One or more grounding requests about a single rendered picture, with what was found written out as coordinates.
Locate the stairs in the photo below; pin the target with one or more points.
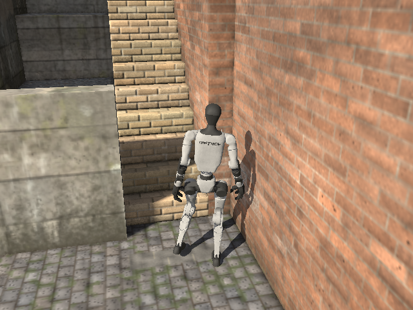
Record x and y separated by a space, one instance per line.
153 109

